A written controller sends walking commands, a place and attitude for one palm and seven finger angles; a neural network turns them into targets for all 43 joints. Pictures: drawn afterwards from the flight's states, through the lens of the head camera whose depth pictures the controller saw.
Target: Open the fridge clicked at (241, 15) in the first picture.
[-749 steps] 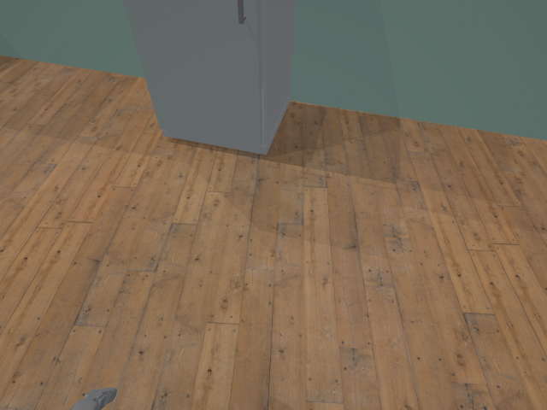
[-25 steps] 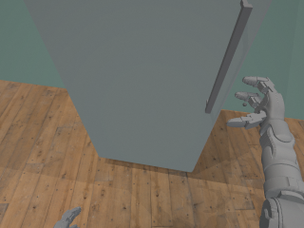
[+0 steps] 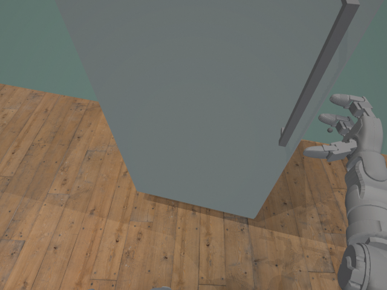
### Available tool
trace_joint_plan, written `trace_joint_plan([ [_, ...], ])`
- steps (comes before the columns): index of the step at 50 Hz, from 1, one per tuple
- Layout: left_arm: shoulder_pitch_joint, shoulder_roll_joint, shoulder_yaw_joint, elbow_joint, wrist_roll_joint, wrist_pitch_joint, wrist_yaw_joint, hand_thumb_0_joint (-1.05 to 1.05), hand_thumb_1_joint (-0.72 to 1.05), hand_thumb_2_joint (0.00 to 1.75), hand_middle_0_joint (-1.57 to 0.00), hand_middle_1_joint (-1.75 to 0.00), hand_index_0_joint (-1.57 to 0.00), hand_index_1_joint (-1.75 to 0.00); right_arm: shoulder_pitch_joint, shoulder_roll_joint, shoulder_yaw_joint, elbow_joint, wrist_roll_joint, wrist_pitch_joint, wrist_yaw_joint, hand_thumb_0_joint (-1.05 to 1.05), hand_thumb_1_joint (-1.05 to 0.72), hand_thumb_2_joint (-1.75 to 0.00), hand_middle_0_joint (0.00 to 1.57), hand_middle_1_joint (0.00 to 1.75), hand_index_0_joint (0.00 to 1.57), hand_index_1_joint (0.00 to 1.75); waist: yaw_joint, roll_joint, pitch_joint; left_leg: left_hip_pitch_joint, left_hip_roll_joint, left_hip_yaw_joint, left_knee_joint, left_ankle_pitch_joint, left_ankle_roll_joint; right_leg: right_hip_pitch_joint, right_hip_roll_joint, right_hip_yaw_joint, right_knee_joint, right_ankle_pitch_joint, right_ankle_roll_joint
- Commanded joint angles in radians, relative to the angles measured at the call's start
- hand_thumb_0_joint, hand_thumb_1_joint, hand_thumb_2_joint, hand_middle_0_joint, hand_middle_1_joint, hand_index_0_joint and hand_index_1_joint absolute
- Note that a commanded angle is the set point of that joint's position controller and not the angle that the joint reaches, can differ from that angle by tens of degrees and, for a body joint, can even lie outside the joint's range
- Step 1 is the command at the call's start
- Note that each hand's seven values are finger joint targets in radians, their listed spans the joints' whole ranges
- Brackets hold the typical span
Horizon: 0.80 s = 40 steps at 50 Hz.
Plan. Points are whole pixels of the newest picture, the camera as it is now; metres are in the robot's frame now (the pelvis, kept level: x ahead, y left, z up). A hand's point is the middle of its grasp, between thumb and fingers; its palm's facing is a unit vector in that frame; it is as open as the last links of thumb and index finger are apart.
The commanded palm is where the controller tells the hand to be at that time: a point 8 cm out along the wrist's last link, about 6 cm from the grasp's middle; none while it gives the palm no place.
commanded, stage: move the hooked fingers beside the handle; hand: right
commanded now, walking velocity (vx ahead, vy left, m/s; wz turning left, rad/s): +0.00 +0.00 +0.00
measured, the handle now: (306, 87) +0.51 -0.16 +0.16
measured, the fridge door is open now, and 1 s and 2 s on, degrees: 0 0 0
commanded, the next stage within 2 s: feel for the door with the fingertips in 0.50 s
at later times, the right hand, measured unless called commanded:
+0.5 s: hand (333, 131) +0.44 -0.22 +0.11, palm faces +0.12 +0.99 +0.01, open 14.0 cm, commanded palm +0.41 -0.26 +0.12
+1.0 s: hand (307, 125) +0.45 -0.17 +0.11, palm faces +0.09 +1.00 +0.02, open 14.0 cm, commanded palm +0.41 -0.22 +0.12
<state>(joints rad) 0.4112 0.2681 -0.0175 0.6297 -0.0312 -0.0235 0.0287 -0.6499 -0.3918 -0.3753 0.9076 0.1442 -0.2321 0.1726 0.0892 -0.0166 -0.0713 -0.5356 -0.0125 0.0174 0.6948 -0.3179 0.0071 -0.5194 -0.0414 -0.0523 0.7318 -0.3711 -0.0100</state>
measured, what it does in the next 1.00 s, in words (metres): stands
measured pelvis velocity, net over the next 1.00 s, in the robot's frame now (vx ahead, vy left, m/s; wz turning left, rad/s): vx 0.00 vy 0.00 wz -0.01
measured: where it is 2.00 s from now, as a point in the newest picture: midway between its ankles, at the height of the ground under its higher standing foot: outside the picture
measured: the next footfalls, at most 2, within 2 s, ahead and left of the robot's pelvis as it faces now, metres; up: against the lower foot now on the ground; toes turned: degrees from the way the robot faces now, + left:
none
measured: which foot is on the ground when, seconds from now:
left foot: down 0.00-1.00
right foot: down 0.00-1.00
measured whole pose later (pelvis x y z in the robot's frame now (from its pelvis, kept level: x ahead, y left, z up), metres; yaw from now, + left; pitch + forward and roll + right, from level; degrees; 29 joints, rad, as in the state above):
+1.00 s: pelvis +0.00 +0.00 +0.00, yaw -1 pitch +9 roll +1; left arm 0.37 0.25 -0.02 0.63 -0.02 -0.04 0.01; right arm -0.69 -0.28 -0.27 0.88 0.12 -0.23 0.07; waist 0.08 -0.02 -0.08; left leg -0.55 0.00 0.03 0.71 -0.33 0.00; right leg -0.54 -0.03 -0.04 0.75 -0.38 -0.01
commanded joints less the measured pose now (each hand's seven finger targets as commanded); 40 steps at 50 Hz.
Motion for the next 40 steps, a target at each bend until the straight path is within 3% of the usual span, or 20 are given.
trace_joint_plan([
  [1, 0.007, 0.144, 0.057, -0.111, -0.005, -0.042, 0.021, 0.00, 0.90, 0.90, -0.20, -0.30, -0.20, -0.30, -0.484, -0.227, 0.007, -0.320, 0.032, -0.082, 0.017, 0.00, 0.50, -0.30, 0.30, 1.20, 0.30, 1.20, -0.005, -0.027, -0.350, 0.205, -0.017, -0.006, -0.077, 0.330, 0.017, 0.153, 0.028, 0.033, -0.086, 0.280, -0.026],
  [3, 0.005, 0.142, 0.057, -0.097, -0.006, -0.048, 0.023, 0.00, 0.90, 0.90, -0.20, -0.30, -0.20, -0.30, -0.475, -0.200, 0.023, -0.312, 0.039, -0.080, 0.022, 0.00, 0.50, -0.30, 0.30, 1.20, 0.30, 1.20, -0.006, -0.067, -0.358, 0.183, -0.018, -0.002, -0.078, 0.325, 0.018, 0.186, 0.028, 0.041, -0.088, 0.291, -0.020],
  [6, 0.005, 0.150, 0.051, -0.082, -0.006, -0.050, 0.029, 0.00, 0.90, 0.90, -0.20, -0.30, -0.20, -0.30, -0.469, -0.214, 0.016, -0.225, 0.040, -0.056, 0.025, 0.00, 0.50, -0.30, 0.30, 1.20, 0.30, 1.20, 0.002, -0.008, -0.287, 0.163, -0.013, 0.000, -0.092, 0.272, 0.016, 0.130, 0.031, 0.042, -0.092, 0.224, -0.024],
  [7, -0.002, 0.146, 0.049, -0.080, -0.008, -0.050, 0.028, 0.00, 0.90, 0.90, -0.20, -0.30, -0.20, -0.30, -0.496, -0.190, 0.045, -0.218, 0.033, -0.052, 0.027, 0.00, 0.50, -0.30, 0.30, 1.20, 0.30, 1.20, 0.009, -0.032, -0.280, 0.148, -0.011, 0.002, -0.090, 0.265, 0.016, 0.135, 0.031, 0.046, -0.096, 0.218, -0.022],
  [9, -0.005, 0.144, 0.050, -0.083, -0.007, -0.054, 0.025, 0.00, 0.90, 0.90, -0.20, -0.30, -0.20, -0.30, -0.517, -0.155, 0.073, -0.217, 0.028, -0.051, 0.022, 0.00, 0.50, -0.30, 0.30, 1.20, 0.30, 1.20, 0.010, -0.040, -0.291, 0.123, -0.011, 0.010, -0.085, 0.251, 0.019, 0.159, 0.031, 0.056, -0.093, 0.225, -0.019],
  [12, -0.009, 0.143, 0.050, -0.089, -0.003, -0.056, 0.020, 0.00, 0.90, 0.90, -0.20, -0.30, -0.20, -0.30, -0.515, -0.160, 0.059, -0.235, 0.032, -0.064, 0.007, 0.00, 0.50, -0.30, 0.30, 1.20, 0.30, 1.20, -0.003, -0.048, -0.343, 0.137, -0.011, 0.009, -0.071, 0.282, 0.020, 0.183, 0.032, 0.060, -0.081, 0.269, -0.015],
  [13, -0.008, 0.143, 0.049, -0.085, -0.003, -0.056, 0.018, 0.00, 0.90, 0.90, -0.20, -0.30, -0.20, -0.30, -0.525, -0.159, 0.059, -0.213, 0.031, -0.063, 0.003, 0.00, 0.50, -0.30, 0.30, 1.20, 0.30, 1.20, 0.002, -0.030, -0.331, 0.131, -0.011, 0.011, -0.069, 0.279, 0.020, 0.174, 0.032, 0.062, -0.079, 0.263, -0.015],
  [15, -0.010, 0.146, 0.045, -0.087, -0.001, -0.051, 0.018, 0.00, 0.90, 0.90, -0.20, -0.30, -0.20, -0.30, -0.508, -0.192, 0.028, -0.153, 0.024, -0.059, -0.004, 0.00, 0.50, -0.30, 0.30, 1.20, 0.30, 1.20, -0.005, 0.007, -0.290, 0.140, -0.008, 0.008, -0.070, 0.266, 0.018, 0.118, 0.034, 0.055, -0.083, 0.230, -0.016],
  [16, -0.002, 0.152, 0.044, -0.090, 0.003, -0.048, 0.019, 0.00, 0.90, 0.90, -0.20, -0.30, -0.20, -0.30, -0.495, -0.242, -0.013, -0.135, 0.018, -0.061, -0.011, 0.00, 0.50, -0.30, 0.30, 1.20, 0.30, 1.20, -0.014, 0.046, -0.295, 0.161, -0.008, 0.004, -0.068, 0.264, 0.016, 0.093, 0.035, 0.055, -0.079, 0.222, -0.021],
  [19, -0.013, 0.144, 0.042, -0.107, 0.003, -0.044, 0.016, 0.00, 0.90, 0.90, -0.20, -0.30, -0.20, -0.30, -0.517, -0.252, -0.006, -0.170, -0.001, -0.077, -0.006, 0.00, 0.50, -0.30, 0.30, 1.20, 0.30, 1.20, -0.023, -0.031, -0.337, 0.171, -0.005, -0.003, -0.052, 0.297, 0.020, 0.110, 0.038, 0.048, -0.074, 0.250, -0.017],
  [20, -0.012, 0.145, 0.042, -0.112, 0.004, -0.042, 0.016, 0.00, 0.90, 0.90, -0.20, -0.30, -0.20, -0.30, -0.516, -0.255, -0.009, -0.185, 0.001, -0.084, -0.003, 0.00, 0.50, -0.30, 0.30, 1.20, 0.30, 1.20, -0.022, -0.029, -0.357, 0.181, -0.006, -0.005, -0.051, 0.308, 0.020, 0.117, 0.038, 0.047, -0.071, 0.261, -0.018],
  [21, -0.006, 0.146, 0.043, -0.112, 0.005, -0.040, 0.016, 0.00, 0.90, 0.90, -0.20, -0.30, -0.20, -0.30, -0.496, -0.269, -0.024, -0.178, 0.010, -0.088, 0.001, 0.00, 0.50, -0.30, 0.30, 1.20, 0.30, 1.20, -0.022, 0.013, -0.362, 0.202, -0.009, -0.007, -0.050, 0.328, 0.019, 0.107, 0.036, 0.046, -0.063, 0.275, -0.021],
  [24, -0.013, 0.144, 0.045, -0.117, -0.003, -0.039, 0.017, 0.00, 0.90, 0.90, -0.20, -0.30, -0.20, -0.30, -0.504, -0.230, 0.012, -0.219, 0.021, -0.090, 0.023, 0.00, 0.50, -0.30, 0.30, 1.20, 0.30, 1.20, -0.016, -0.048, -0.369, 0.172, -0.012, 0.000, -0.050, 0.322, 0.021, 0.144, 0.031, 0.050, -0.069, 0.284, -0.015],
  [25, -0.014, 0.142, 0.042, -0.114, -0.003, -0.040, 0.017, 0.00, 0.90, 0.90, -0.20, -0.30, -0.20, -0.30, -0.512, -0.195, 0.041, -0.199, 0.025, -0.081, 0.028, 0.00, 0.50, -0.30, 0.30, 1.20, 0.30, 1.20, -0.005, -0.056, -0.339, 0.145, -0.014, 0.003, -0.057, 0.299, 0.021, 0.146, 0.031, 0.052, -0.071, 0.265, -0.014],
  [28, -0.004, 0.149, 0.045, -0.103, -0.004, -0.040, 0.022, 0.00, 0.90, 0.90, -0.20, -0.30, -0.20, -0.30, -0.515, -0.204, 0.028, -0.171, 0.035, -0.065, 0.031, 0.00, 0.50, -0.30, 0.30, 1.20, 0.30, 1.20, 0.001, -0.007, -0.321, 0.145, -0.014, 0.008, -0.065, 0.277, 0.018, 0.122, 0.029, 0.056, -0.077, 0.240, -0.016],
  [31, 0.007, 0.146, 0.049, -0.095, -0.001, -0.044, 0.020, 0.00, 0.90, 0.90, -0.20, -0.30, -0.20, -0.30, -0.553, -0.166, 0.063, -0.203, 0.031, -0.067, 0.025, 0.00, 0.50, -0.30, 0.30, 1.20, 0.30, 1.20, 0.008, -0.038, -0.335, 0.120, -0.016, 0.014, -0.061, 0.273, 0.022, 0.160, 0.027, 0.068, -0.071, 0.272, -0.014],
  [32, 0.006, 0.145, 0.050, -0.094, -0.002, -0.048, 0.017, 0.00, 0.90, 0.90, -0.20, -0.30, -0.20, -0.30, -0.564, -0.147, 0.082, -0.232, 0.029, -0.072, 0.020, 0.00, 0.50, -0.30, 0.30, 1.20, 0.30, 1.20, 0.006, -0.085, -0.365, 0.104, -0.016, 0.013, -0.056, 0.271, 0.023, 0.190, 0.026, 0.072, -0.069, 0.288, -0.009],
  [33, 0.011, 0.142, 0.053, -0.087, 0.001, -0.051, 0.014, 0.00, 0.90, 0.90, -0.20, -0.30, -0.20, -0.30, -0.567, -0.117, 0.095, -0.235, 0.034, -0.072, 0.012, 0.00, 0.50, -0.30, 0.30, 1.20, 0.30, 1.20, 0.012, -0.070, -0.372, 0.094, -0.019, 0.018, -0.056, 0.272, 0.021, 0.207, 0.025, 0.075, -0.066, 0.296, -0.008],
  [36, 0.019, 0.147, 0.055, -0.081, 0.006, -0.052, 0.008, 0.00, 0.90, 0.90, -0.20, -0.30, -0.20, -0.30, -0.518, -0.126, 0.068, -0.205, 0.033, -0.067, -0.016, 0.00, 0.50, -0.30, 0.30, 1.20, 0.30, 1.20, -0.001, -0.012, -0.357, 0.117, -0.020, 0.022, -0.053, 0.283, 0.021, 0.173, 0.026, 0.073, -0.066, 0.304, -0.009],
  [40, 0.013, 0.139, 0.059, -0.086, 0.009, -0.051, -0.004, 0.00, 0.90, 0.90, -0.20, -0.30, -0.20, -0.30, -0.505, -0.108, 0.074, -0.230, 0.005, -0.064, -0.060, 0.00, 0.50, -0.30, 0.30, 1.20, 0.30, 1.20, -0.014, -0.051, -0.356, 0.106, -0.019, 0.024, -0.047, 0.271, 0.023, 0.178, 0.026, 0.071, -0.071, 0.305, -0.003],
])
